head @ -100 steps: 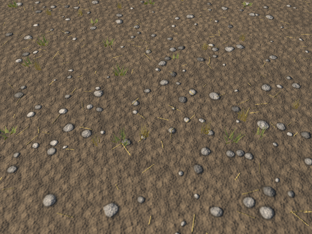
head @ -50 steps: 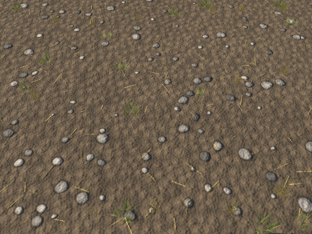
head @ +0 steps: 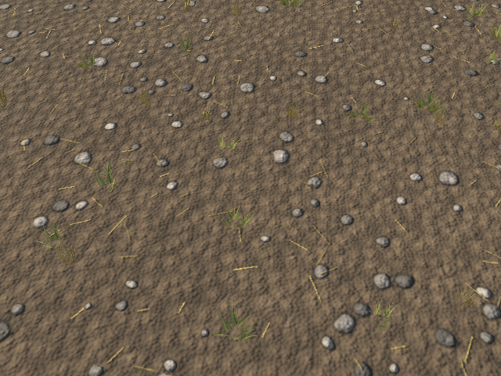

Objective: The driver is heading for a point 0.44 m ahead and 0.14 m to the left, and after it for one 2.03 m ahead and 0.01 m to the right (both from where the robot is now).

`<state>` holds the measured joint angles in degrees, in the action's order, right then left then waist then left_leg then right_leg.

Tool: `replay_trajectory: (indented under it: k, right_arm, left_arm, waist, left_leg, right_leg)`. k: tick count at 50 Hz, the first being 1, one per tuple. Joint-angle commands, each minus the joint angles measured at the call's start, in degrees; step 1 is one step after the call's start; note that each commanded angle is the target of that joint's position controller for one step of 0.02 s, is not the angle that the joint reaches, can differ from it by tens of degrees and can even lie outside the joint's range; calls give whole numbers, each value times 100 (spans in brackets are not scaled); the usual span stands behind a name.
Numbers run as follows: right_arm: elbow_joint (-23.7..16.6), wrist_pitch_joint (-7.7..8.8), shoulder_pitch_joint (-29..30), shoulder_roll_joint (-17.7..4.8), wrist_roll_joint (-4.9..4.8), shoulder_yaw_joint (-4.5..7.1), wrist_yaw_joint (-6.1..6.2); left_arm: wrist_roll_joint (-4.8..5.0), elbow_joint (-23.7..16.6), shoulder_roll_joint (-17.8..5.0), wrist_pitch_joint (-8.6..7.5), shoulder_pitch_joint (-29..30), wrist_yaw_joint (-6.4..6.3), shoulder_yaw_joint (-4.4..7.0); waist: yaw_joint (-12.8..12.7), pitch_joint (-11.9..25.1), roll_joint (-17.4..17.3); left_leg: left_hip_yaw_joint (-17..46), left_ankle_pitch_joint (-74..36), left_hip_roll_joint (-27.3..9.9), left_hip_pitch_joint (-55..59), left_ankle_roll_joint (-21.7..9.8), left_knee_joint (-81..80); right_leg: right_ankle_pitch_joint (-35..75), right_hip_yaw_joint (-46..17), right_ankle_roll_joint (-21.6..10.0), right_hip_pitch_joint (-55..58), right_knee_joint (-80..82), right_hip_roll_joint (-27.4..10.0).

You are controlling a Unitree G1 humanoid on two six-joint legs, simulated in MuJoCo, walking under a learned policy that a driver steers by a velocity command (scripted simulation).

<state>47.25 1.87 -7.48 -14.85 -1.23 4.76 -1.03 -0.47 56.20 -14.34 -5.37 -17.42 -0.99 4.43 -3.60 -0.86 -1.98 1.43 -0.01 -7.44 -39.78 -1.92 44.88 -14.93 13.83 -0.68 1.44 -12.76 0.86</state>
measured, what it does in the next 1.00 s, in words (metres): walks ahead: left foot, then right foot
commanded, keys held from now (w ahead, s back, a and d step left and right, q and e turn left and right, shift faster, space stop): w+q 0.38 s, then q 0.02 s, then e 0.60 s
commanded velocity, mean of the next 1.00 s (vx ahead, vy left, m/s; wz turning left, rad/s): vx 0.30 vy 0.00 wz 0.13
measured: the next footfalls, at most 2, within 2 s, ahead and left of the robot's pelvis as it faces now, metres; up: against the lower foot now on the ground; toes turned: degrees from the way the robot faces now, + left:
left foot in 0.16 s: +0.25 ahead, +0.14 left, +0.00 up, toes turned +9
right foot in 0.62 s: +0.56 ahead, +0.02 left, +0.00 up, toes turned +15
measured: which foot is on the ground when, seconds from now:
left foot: up 0.00-0.14, down 0.16-0.66, up 0.68-1.00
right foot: down 0.00-0.16, up 0.18-0.60, down 0.62-1.00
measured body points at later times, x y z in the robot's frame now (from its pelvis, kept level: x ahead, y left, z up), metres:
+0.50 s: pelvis +0.27 +0.07 +0.01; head +0.30 +0.10 +0.45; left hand +0.41 +0.37 -0.09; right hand +0.40 -0.19 -0.10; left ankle +0.21 +0.13 -0.74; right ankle +0.50 -0.06 -0.68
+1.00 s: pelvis +0.42 +0.10 -0.01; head +0.46 +0.11 +0.44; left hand +0.52 +0.40 -0.12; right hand +0.59 -0.16 -0.11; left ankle +0.44 +0.24 -0.73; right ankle +0.52 +0.01 -0.74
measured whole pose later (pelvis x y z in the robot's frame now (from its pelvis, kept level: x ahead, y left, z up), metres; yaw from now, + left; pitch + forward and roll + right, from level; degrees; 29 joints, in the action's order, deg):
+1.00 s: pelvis +0.42 +0.10 -0.01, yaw +4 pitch +3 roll +0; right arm 41.8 0.4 -8.8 -15.7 0.0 3.4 2.3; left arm 0.7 42.9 -17.1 1.7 -9.6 -1.1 4.7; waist -2.2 -2.1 1.0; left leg 6.1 17.9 1.2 -24.0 2.6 37.4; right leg -4.8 -9.0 -1.7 -24.0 -26.5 6.2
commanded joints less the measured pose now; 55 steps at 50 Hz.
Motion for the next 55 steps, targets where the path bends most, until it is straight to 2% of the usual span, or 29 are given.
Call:
replay_trajectory:
  k: [1, 3, 5, 7, 8, 9, 10, 11, 12, 13, 14, 20, 24, 28, 31, 32, 33, 34, 35, 37, 39, 41, 44, 48, 51, 52, 53, 54, 55]
  right_arm:
    - [-601, 57, 711, -124, 0, -50, -132]
    - [-758, 43, 804, -208, -13, -27, -202]
    - [-802, 15, 482, -425, -16, 79, -231]
    - [-455, 3, -1020, -943, -53, 381, -173]
    - [-279, -54, -1803, -1530, -47, 585, -32]
    - [-451, 20, -1396, -2001, -46, 605, -31]
    - [-528, 88, -1608, -1461, 36, 428, -81]
    - [-489, 167, -1453, -1136, 80, 339, -87]
    - [-542, 223, -1063, -943, 52, 282, -91]
    - [-618, 240, -694, -718, 44, 213, -73]
    - [-713, 246, -504, -649, 91, 174, -46]
    - [-679, 249, -866, -997, 41, 245, 168]
    - [-489, 174, -1159, -772, 88, 157, 234]
    - [-331, 168, -1157, -721, 165, 91, 243]
    - [-344, 141, -860, -790, 154, 93, 275]
    - [-454, 149, -1001, -735, 233, 64, 290]
    - [-463, 183, -1635, -544, 256, -13, 285]
    - [-452, 158, -1764, -594, 225, -47, 232]
    - [-513, 85, -1408, -919, 113, 32, 210]
    - [-682, -118, -659, -911, 105, 68, 275]
    - [-753, -232, -674, -730, 156, 58, 357]
    - [-724, -202, -750, -517, 174, 4, 409]
    - [-736, -161, -660, -531, 161, -9, 413]
    - [-826, -102, -470, -591, 122, 7, 356]
    - [-751, -7, -778, -665, 100, 69, 281]
    - [-772, -3, -983, -1023, 190, 160, 308]
    - [-800, -70, -825, -1517, 382, 277, 323]
    - [-971, -45, -536, -1304, 535, 227, 316]
    - [-1125, -19, -182, -980, 467, 130, 351]
  left_arm:
    - [79, -301, -996, 20, 36, -45, 210]
    - [135, -297, -1086, 105, 8, -41, 244]
    - [179, -368, -1266, 179, 155, -60, 294]
    - [215, -447, -1303, 257, 343, -71, 282]
    - [53, -583, -1022, 209, 251, -67, 179]
    - [-19, -949, -247, -3, -109, 10, -55]
    - [222, -1057, -763, -267, 549, 102, 24]
    - [384, -1175, -866, -371, 931, 136, 49]
    - [286, -1112, -792, -398, 917, 95, 38]
    - [124, -1032, -872, -352, 883, 50, 98]
    - [87, -1011, -904, -267, 764, 58, 133]
    - [-37, -1347, -594, -39, 1522, 32, 68]
    - [-7, -1387, -383, -120, 1858, 191, -50]
    - [1, -1404, -609, -157, 1887, 301, -23]
    - [-58, -1160, -917, -211, 1030, 334, 90]
    - [-122, -1141, -1270, -221, 645, 324, 170]
    - [-169, -1207, -1494, -146, 414, 312, 181]
    - [-31, -1144, -1115, -35, 283, 316, 93]
    - [103, -1286, -1054, 62, 565, 309, 88]
    - [89, -1459, -972, 247, 1002, 234, 51]
    - [16, -1539, -1004, 369, 1239, 156, 75]
    - [-19, -1600, -1067, 446, 1197, 90, 133]
    - [74, -1688, -1175, 510, 1124, 1, 218]
    - [114, -1772, -1172, 625, 1053, -41, 243]
    - [175, -1837, -1088, 734, 1032, -85, 221]
    - [165, -1868, -869, 743, 893, -89, 155]
    - [184, -2089, -633, 691, 987, -67, 115]
    - [91, -2066, -1026, 599, 871, -38, 226]
    - [125, -1905, -1257, 609, 629, -11, 331]
  waist:
    - [-47, -514, 369]
    - [25, -487, 462]
    - [324, -134, 685]
    - [1175, 674, 587]
    - [1376, 1167, -254]
    - [621, 1736, -1492]
    - [1051, 2012, -648]
    - [1018, 1299, -419]
    - [719, 827, 122]
    - [512, 639, 147]
    - [342, 541, 50]
    - [413, 106, -22]
    - [706, 239, -334]
    - [699, 235, -396]
    - [202, 585, -283]
    - [174, 1122, 215]
    - [337, 1861, 1270]
    - [293, 2321, 1576]
    - [217, 1865, 1023]
    - [224, 810, 322]
    - [466, 476, 591]
    - [461, 599, 962]
    - [390, 940, 977]
    - [313, 858, 1074]
    - [531, 729, 1053]
    - [531, 800, 554]
    - [333, 483, -1142]
    - [332, 525, -1344]
    - [183, 513, -862]
  left_leg:
    - [-269, 15, 42, -157, -94, -503]
    - [-457, 472, 187, -23, -238, -692]
    - [-794, 1050, 574, 723, -455, -713]
    - [-935, 828, 1112, 2844, -826, -1226]
    - [530, 826, 266, 4524, -1173, -1393]
    - [4056, 1795, -1073, 6138, -2358, -2373]
    - [4510, 1943, -1209, 6252, -2234, -2994]
    - [3600, 1420, -1033, 5764, -1955, -2908]
    - [2818, 740, -749, 4859, -1733, -2847]
    - [2251, 219, -510, 4155, -1560, -2871]
    - [2021, -90, -382, 3668, -1516, -2985]
    - [1347, -861, 8, 2811, -1356, -3198]
    - [662, -1545, 243, 2694, -878, -2909]
    - [812, -1792, -114, 3471, -784, -2402]
    - [621, -2801, 88, 3775, -510, -1189]
    - [427, -1820, 500, 3260, -251, -26]
    - [165, 1256, 1125, 1753, 223, 1992]
    - [399, 3814, 1337, 939, 388, 2718]
    - [622, 3618, 1061, 547, 416, 3182]
    - [442, 3080, 818, 377, 426, 2872]
    - [370, 2748, 690, 919, 399, 1789]
    - [193, 2587, 839, 1300, 451, 1010]
    - [273, 2058, 894, 1636, 517, 275]
    - [316, 1842, 978, 1867, 493, -563]
    - [223, 1201, 897, 2769, 258, -2023]
    - [920, 1349, -1, 3359, -65, -2457]
    - [2356, 1039, -1137, 3295, -821, -2931]
    - [2889, 434, -1661, 2898, -1305, -3016]
    - [2360, 110, -1413, 2828, -1206, -2868]
  right_leg:
    - [2021, -359, -787, -4, 421, -1758]
    - [2769, -221, -693, 343, 72, -1860]
    - [4672, -57, -565, 492, -736, -1864]
    - [5216, 161, -291, -85, -2841, -1552]
    - [2930, 177, 12, -1629, -4720, -1260]
    - [-1734, -729, 333, -4061, -6704, 81]
    - [-1701, -1875, 160, -4690, -7022, -64]
    - [-1255, -1837, -15, -4996, -6801, -313]
    - [-801, -1862, -64, -4692, -6218, -591]
    - [-577, -1860, -40, -4244, -5695, -771]
    - [-408, -1887, -6, -3861, -5457, -860]
    - [931, -1682, 416, -3764, -3458, -571]
    - [2632, -1366, 282, -2900, -2120, -258]
    - [2186, -1446, -65, -2992, -1694, -236]
    - [2392, -1290, -413, -2065, -1175, -28]
    - [4417, -1957, -744, -940, -1505, -612]
    - [5962, -3498, -1781, 687, -1693, -1822]
    - [5219, -4657, -2237, 1155, -1234, -2228]
    - [3437, -4583, -2019, 661, -1008, -2033]
    - [1500, -4007, -1595, -897, -519, -1611]
    - [525, -3642, -1296, -1896, -216, -1147]
    - [708, -3391, -1248, -2095, -194, -885]
    - [492, -3478, -1215, -1999, -272, -861]
    - [-75, -3872, -1065, -1941, -350, -833]
    - [-344, -3869, -727, -2259, -719, -522]
    - [-934, -3535, -428, -2810, -1413, -222]
    - [-1588, -2240, -114, -3884, -2742, 686]
    - [-1890, -2158, 98, -3898, -4180, 443]
    - [-1574, -2248, 184, -3818, -4881, 336]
